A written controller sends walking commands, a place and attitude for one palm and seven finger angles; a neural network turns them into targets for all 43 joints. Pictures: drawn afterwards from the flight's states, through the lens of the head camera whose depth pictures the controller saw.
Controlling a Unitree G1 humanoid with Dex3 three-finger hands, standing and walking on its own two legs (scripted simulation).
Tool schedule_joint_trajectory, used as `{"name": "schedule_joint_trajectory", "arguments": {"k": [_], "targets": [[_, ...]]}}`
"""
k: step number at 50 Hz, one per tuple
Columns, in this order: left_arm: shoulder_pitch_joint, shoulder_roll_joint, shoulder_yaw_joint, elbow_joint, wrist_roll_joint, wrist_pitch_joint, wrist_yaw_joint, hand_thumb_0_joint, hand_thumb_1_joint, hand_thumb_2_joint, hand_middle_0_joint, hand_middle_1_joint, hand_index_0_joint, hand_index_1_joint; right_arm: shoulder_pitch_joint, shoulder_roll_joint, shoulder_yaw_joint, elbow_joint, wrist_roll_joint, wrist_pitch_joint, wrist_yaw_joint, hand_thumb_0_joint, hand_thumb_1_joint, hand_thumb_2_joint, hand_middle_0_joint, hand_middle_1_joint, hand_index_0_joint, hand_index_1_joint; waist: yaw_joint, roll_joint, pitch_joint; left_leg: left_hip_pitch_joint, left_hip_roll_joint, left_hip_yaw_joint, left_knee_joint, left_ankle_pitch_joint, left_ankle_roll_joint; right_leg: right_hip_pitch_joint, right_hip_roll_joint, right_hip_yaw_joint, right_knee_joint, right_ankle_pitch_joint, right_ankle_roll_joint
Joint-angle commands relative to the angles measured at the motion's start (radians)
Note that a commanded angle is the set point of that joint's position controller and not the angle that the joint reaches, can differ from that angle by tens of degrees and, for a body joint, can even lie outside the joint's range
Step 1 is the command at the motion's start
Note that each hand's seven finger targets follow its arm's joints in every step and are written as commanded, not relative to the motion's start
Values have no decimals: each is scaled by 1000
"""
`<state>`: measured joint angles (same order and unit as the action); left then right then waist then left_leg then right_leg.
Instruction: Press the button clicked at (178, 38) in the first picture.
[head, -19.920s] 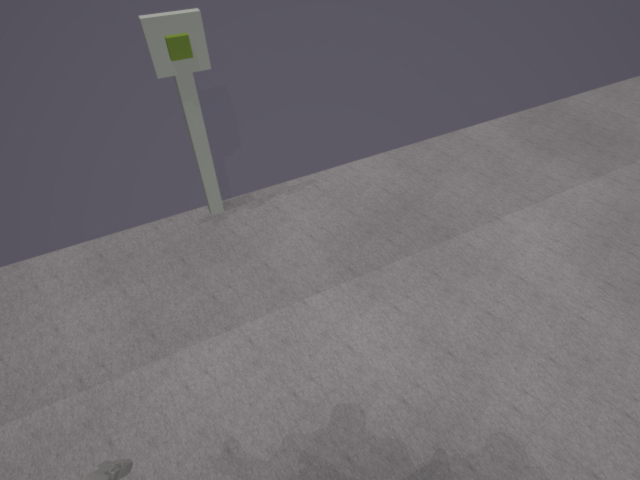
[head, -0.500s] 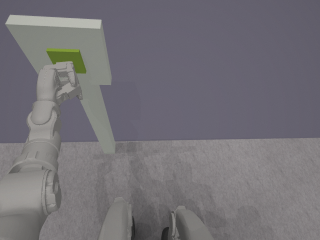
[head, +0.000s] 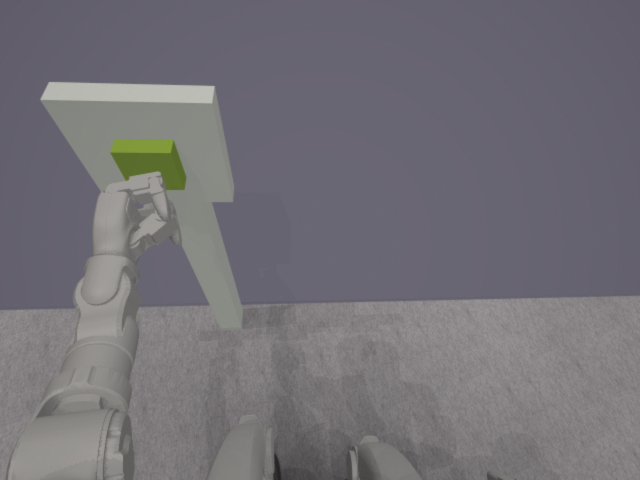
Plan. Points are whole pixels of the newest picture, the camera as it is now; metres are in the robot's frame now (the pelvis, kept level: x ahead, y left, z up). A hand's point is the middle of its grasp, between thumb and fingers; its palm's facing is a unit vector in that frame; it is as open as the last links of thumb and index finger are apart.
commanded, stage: pull the fist back off the button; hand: left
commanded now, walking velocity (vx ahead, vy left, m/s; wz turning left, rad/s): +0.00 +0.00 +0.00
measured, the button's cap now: (151, 163) +0.49 +0.22 +0.08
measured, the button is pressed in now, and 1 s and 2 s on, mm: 0 0 0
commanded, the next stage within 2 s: draw the hand back to the body in 0.48 s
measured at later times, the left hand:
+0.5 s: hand (169, 267) +0.36 +0.18 +0.04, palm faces +0.04 -1.00 -0.03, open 3.1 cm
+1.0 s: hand (110, 294) +0.29 +0.20 +0.12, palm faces +0.06 -1.00 -0.04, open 3.1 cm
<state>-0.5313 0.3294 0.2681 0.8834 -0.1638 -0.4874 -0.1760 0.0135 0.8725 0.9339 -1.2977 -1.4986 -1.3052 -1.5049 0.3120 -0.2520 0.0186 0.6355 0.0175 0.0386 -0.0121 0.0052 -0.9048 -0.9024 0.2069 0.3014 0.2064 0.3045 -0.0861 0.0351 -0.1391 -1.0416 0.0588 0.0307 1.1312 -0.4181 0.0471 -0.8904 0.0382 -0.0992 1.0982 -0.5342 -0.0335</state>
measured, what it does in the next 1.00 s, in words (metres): stands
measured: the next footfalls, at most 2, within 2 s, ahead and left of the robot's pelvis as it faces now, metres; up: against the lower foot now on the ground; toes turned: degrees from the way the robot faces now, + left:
none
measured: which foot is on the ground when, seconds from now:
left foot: down 0.00-1.00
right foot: down 0.00-1.00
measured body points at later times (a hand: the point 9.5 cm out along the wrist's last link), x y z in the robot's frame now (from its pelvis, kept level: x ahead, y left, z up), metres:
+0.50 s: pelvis +0.02 -0.01 +0.01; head +0.10 +0.01 +0.45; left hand +0.35 +0.24 +0.05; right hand +0.18 -0.25 -0.10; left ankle +0.07 +0.09 -0.65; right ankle +0.00 -0.11 -0.65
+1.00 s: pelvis +0.02 -0.01 +0.04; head +0.05 -0.02 +0.49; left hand +0.28 +0.26 +0.12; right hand +0.18 -0.26 -0.05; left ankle +0.07 +0.09 -0.65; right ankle +0.00 -0.11 -0.65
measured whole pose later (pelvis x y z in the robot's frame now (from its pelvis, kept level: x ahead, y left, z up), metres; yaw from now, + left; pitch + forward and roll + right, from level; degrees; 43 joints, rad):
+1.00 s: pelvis +0.02 -0.01 +0.04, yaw +2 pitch +9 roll -2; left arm 0.14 0.29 0.22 0.18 -0.32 -0.29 -0.25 0.02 0.90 0.90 -1.30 -1.50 -1.30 -1.51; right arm 0.27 -0.27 0.02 0.54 0.07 -0.02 -0.06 0.01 -0.90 -0.90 0.21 0.30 0.20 0.30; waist -0.02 0.06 -0.12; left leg -0.70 0.04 0.03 0.92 -0.38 0.03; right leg -0.55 0.04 -0.10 0.87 -0.49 -0.04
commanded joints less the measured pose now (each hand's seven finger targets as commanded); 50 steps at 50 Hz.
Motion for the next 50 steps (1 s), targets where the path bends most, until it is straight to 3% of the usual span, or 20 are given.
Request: {"name": "schedule_joint_trajectory", "arguments": {"k": [1,4,8,10,14,18,19,22,24,26,29,31,32,34,36,40,43,44,48,50], "targets": [[-168,164,28,-296,-34,-51,2,0,900,900,-1300,-1500,-1300,-1500,47,-168,-66,-121,3,-23,-3,0,-900,-900,200,300,200,300,22,44,-378,488,-28,-95,-157,232,-18,44,20,58,-183,264,6],[-115,153,18,-329,-38,-30,2,0,900,900,-1300,-1500,-1300,-1500,34,-164,-64,-135,7,-17,-4,0,-900,-900,200,300,200,300,18,14,-323,436,-33,-80,-155,228,-13,71,17,67,-186,292,11],[-1,96,-10,-498,-59,-43,9,0,900,900,-1300,-1500,-1300,-1500,7,-152,-70,-164,8,-27,2,0,-900,-900,200,300,200,300,40,58,-379,524,-31,-79,-159,326,-21,93,16,56,-174,364,9],[26,71,-41,-542,-59,-54,12,0,900,900,-1300,-1500,-1300,-1500,-2,-150,-72,-163,7,-34,1,0,-900,-900,200,300,200,300,27,43,-373,544,-25,-87,-155,343,-21,75,17,52,-169,369,12],[42,72,-51,-565,-50,-53,19,0,900,900,-1300,-1500,-1300,-1500,-16,-153,-71,-157,5,-42,-7,0,-900,-900,200,300,200,300,12,14,-328,502,-27,-91,-147,302,-17,65,15,56,-163,346,14],[99,61,-52,-609,-55,-43,12,0,900,900,-1300,-1500,-1300,-1500,-44,-147,-69,-165,4,-52,-12,0,-900,-900,200,300,200,300,33,56,-357,518,-32,-86,-149,295,-22,77,8,58,-163,341,13],[124,76,-41,-618,-58,-39,11,0,900,900,-1300,-1500,-1300,-1500,-41,-150,-70,-167,3,-53,-13,0,-900,-900,200,300,200,300,33,31,-366,513,-31,-87,-146,303,-18,95,11,61,-162,352,12],[91,84,-35,-611,-58,-30,10,0,900,900,-1300,-1500,-1300,-1500,-56,-147,-64,-161,4,-55,-20,0,-900,-900,200,300,200,300,28,29,-346,492,-31,-89,-145,274,-21,80,9,61,-162,332,15],[34,81,-47,-592,-57,-23,8,0,900,900,-1300,-1500,-1300,-1500,-53,-147,-61,-152,4,-59,-26,0,-900,-900,200,300,200,300,9,22,-316,470,-30,-93,-138,243,-17,58,10,62,-164,305,14],[52,92,-23,-572,-61,-21,6,0,900,900,-1300,-1500,-1300,-1500,-59,-146,-61,-151,3,-64,-28,0,-900,-900,200,300,200,300,25,18,-327,458,-35,-89,-138,229,-19,77,8,68,-166,300,14],[69,65,-55,-565,-64,-10,-6,0,900,900,-1300,-1500,-1300,-1500,-58,-146,-59,-162,3,-69,-26,0,-900,-900,200,300,200,300,26,28,-350,458,-37,-85,-135,239,-17,90,8,70,-164,311,13],[132,130,4,-654,-76,-2,-7,0,900,900,-1300,-1500,-1300,-1500,-68,-148,-61,-184,9,-68,-26,0,-900,-900,200,300,200,300,64,63,-412,512,-37,-77,-163,274,-20,158,7,77,-182,345,12],[193,129,4,-692,-83,9,-8,0,900,900,-1300,-1500,-1300,-1500,-72,-143,-59,-202,13,-67,-24,0,-900,-900,200,300,200,300,76,68,-422,536,-41,-70,-184,291,-19,201,9,75,-198,366,13],[270,155,24,-762,-97,34,-9,0,900,900,-1300,-1500,-1300,-1500,-74,-142,-55,-225,18,-67,-25,0,-900,-900,200,300,200,300,83,49,-436,548,-43,-66,-207,327,-13,271,13,74,-215,413,15],[345,148,30,-810,-113,59,-8,0,900,900,-1300,-1500,-1300,-1500,-89,-128,-51,-240,26,-66,-29,0,-900,-900,200,300,200,300,85,23,-387,522,-46,-48,-229,315,-7,317,11,85,-247,448,27],[422,144,56,-774,-145,110,-22,0,900,900,-1300,-1500,-1300,-1500,-100,-132,-43,-243,37,-68,-41,0,-900,-900,200,300,200,300,65,-82,-210,435,-50,-40,-268,200,-2,339,-3,112,-325,380,48],[458,119,30,-834,-161,124,-50,0,900,900,-1300,-1500,-1300,-1500,-109,-132,-42,-253,42,-82,-46,0,-900,-900,200,300,200,300,65,-8,-176,492,-53,-42,-299,184,-3,330,-3,103,-359,340,41],[449,107,2,-862,-163,125,-58,0,900,900,-1300,-1500,-1300,-1500,-115,-134,-39,-255,46,-89,-49,0,-900,-900,200,300,200,300,52,10,-158,507,-53,-45,-305,174,0,322,-3,104,-372,314,41],[464,119,-11,-973,-173,125,-83,0,900,900,-1300,-1500,-1300,-1500,-124,-133,-37,-260,47,-122,-61,0,-900,-900,200,300,200,300,50,32,-167,591,-50,-61,-339,184,2,333,-1,93,-401,307,37],[487,144,14,-1004,-181,131,-85,0,900,900,-1300,-1500,-1300,-1500,-133,-133,-34,-263,49,-134,-67,0,-900,-900,200,300,200,300,58,9,-167,600,-50,-66,-354,178,2,357,-5,101,-419,292,41]]}}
